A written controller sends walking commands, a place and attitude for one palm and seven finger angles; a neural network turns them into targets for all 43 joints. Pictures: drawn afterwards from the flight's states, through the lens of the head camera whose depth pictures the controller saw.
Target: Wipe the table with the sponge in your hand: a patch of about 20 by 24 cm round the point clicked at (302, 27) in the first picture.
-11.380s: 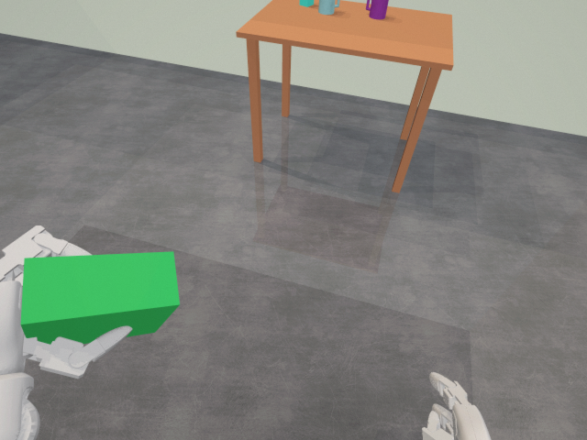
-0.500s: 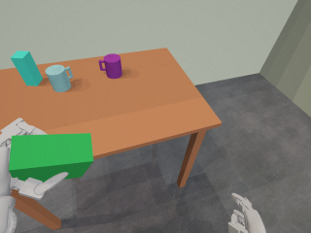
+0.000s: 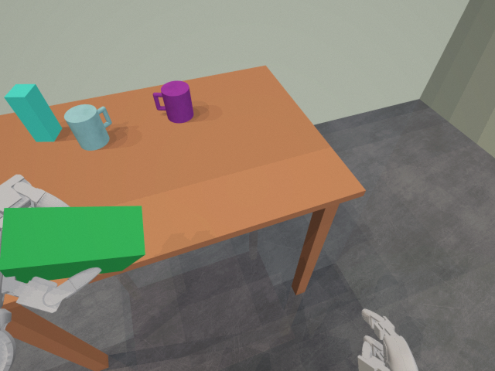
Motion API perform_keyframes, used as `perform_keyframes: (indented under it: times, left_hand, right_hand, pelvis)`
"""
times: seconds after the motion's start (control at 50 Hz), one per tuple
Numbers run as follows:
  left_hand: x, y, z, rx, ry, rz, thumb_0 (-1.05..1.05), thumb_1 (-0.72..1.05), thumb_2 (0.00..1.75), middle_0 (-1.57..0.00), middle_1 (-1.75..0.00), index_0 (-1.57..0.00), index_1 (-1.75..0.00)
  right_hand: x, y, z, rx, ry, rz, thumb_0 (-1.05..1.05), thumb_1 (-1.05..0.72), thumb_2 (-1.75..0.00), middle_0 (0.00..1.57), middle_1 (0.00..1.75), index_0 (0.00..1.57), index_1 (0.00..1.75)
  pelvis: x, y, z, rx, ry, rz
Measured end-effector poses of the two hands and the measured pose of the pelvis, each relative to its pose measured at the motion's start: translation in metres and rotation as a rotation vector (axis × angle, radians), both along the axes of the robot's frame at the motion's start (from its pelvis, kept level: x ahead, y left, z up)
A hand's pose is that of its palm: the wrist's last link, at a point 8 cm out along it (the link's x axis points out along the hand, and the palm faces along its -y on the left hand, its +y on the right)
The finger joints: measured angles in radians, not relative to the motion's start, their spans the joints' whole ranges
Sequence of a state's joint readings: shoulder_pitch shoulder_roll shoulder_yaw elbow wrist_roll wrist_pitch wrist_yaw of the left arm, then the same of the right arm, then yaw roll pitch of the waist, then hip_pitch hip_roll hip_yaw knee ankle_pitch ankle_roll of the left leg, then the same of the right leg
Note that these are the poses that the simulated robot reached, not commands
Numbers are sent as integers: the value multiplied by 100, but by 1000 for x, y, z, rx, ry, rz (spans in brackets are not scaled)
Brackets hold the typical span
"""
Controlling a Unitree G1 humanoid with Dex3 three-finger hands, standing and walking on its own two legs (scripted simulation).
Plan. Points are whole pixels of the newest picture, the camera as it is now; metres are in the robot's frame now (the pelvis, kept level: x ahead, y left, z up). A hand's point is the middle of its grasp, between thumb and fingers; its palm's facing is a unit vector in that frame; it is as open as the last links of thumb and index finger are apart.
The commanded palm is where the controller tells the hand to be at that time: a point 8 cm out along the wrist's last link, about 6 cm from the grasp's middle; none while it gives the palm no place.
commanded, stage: shuffle to correct the standing spot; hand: left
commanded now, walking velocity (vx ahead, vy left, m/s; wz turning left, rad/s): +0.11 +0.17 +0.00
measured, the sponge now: (95, 244) +0.24 +0.20 +0.16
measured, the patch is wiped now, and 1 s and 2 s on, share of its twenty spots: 0.00 0.00 0.00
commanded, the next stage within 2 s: come to a stop and stand still in 0.62 s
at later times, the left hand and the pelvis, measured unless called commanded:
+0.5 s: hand out of the picture +0.24 +0.32 +0.18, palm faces +0.37 -0.83 -0.42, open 9.9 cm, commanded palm +0.20 +0.36 +0.19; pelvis +0.03 +0.09 +0.00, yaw -2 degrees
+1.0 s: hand out of the picture +0.30 +0.36 +0.17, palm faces +0.32 -0.87 -0.38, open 9.9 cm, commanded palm +0.24 +0.40 +0.19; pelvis +0.06 +0.14 +0.02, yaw -5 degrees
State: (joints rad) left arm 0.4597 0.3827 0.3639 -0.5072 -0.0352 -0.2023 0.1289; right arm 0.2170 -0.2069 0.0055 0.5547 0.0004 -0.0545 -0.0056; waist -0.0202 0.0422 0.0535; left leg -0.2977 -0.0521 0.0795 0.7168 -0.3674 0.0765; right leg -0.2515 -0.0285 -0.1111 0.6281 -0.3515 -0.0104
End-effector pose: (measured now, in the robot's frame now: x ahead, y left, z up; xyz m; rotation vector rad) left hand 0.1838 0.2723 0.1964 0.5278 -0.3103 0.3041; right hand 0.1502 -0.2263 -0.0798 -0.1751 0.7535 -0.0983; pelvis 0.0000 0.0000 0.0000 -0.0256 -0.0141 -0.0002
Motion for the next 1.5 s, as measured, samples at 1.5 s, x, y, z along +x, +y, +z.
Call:
perform_keyframes:
  times: [1.5]
  left_hand:
    - [65,120,3,-33,-10,-77,0,-47,101,-78,-135,-77,-135]
  right_hand:
    - [15,96,27,-56,-19,31,1,-91,-90,21,30,21,30]
  pelvis:
    - [39,116,16,19,48,-71]
